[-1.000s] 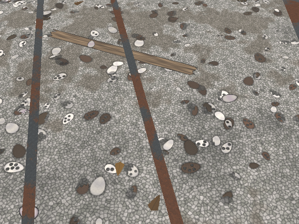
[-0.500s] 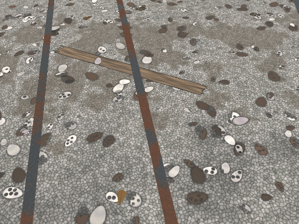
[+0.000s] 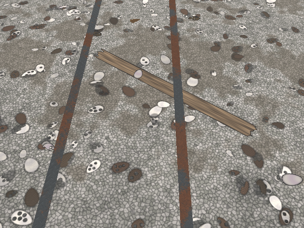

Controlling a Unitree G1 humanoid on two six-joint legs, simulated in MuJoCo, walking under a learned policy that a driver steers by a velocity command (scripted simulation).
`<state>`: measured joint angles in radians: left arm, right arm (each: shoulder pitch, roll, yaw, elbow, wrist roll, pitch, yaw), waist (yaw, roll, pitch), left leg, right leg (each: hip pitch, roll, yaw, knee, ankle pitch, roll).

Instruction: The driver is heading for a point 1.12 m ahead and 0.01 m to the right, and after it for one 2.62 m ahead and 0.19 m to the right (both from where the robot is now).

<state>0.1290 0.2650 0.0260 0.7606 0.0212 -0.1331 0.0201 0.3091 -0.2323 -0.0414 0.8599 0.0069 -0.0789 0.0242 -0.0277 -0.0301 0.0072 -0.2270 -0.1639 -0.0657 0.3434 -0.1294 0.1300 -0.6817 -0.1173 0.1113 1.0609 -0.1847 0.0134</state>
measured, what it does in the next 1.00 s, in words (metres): walks ahead: right foot, then left foot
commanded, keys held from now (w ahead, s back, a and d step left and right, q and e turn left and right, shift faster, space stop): w+q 0.14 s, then w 0.52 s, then no key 0.06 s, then e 0.28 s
